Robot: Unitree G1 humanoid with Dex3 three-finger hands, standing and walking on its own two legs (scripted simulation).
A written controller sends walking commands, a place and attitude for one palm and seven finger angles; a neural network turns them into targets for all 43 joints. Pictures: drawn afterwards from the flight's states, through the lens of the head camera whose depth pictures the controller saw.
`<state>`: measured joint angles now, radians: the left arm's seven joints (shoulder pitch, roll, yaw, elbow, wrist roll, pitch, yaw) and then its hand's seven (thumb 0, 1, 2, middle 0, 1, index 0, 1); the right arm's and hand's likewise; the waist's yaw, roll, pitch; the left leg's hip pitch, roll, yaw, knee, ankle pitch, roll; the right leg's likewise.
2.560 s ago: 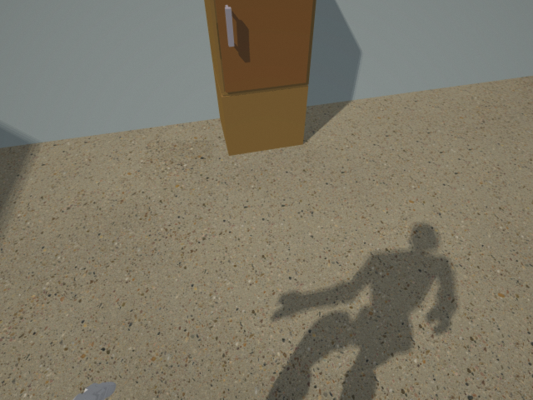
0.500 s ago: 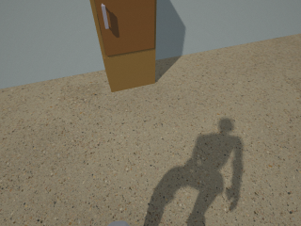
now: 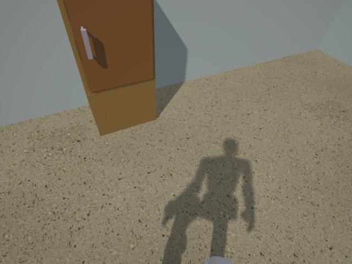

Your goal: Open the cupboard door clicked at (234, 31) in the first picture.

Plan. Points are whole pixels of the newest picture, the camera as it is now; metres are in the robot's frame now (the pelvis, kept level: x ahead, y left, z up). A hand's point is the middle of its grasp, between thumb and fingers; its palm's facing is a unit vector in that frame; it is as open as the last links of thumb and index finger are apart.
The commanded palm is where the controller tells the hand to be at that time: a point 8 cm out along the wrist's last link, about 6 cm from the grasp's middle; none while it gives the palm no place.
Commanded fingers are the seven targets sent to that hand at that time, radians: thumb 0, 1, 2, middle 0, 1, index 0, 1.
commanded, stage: walk to a spot facing it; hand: left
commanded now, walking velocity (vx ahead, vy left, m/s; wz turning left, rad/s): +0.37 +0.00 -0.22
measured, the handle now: (86, 42) +1.10 +0.55 -0.03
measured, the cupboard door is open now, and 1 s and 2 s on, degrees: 0 0 0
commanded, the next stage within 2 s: turn to face it in 0.82 s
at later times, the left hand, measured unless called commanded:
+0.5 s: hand (152, 202) +0.33 +0.10 -0.16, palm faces -0.03 -0.99 -0.17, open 7.1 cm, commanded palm none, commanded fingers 0.00 0.90 0.90 -0.20 -0.30 -0.20 -0.30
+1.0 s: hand (139, 172) +0.45 +0.16 -0.17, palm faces -0.03 -0.99 -0.15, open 7.4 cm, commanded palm none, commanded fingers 0.00 0.90 0.90 -0.20 -0.30 -0.20 -0.30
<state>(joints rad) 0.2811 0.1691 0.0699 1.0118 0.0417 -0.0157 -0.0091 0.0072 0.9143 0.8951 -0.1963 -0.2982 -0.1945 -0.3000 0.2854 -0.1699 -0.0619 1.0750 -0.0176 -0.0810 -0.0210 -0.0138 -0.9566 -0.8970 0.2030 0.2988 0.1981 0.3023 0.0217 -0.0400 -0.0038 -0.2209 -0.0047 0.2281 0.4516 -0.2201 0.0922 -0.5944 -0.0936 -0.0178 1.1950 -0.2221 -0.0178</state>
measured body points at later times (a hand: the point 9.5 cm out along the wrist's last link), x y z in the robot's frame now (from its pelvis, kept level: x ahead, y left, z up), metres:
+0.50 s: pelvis +0.21 -0.06 +0.00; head +0.23 -0.07 +0.44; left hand +0.34 +0.15 -0.15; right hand +0.11 -0.26 -0.16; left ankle +0.15 +0.07 -0.65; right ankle +0.22 -0.16 -0.74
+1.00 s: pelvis +0.42 -0.02 +0.01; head +0.43 +0.00 +0.46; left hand +0.45 +0.21 -0.16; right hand +0.42 -0.25 -0.14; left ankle +0.43 +0.07 -0.74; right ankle +0.42 -0.17 -0.65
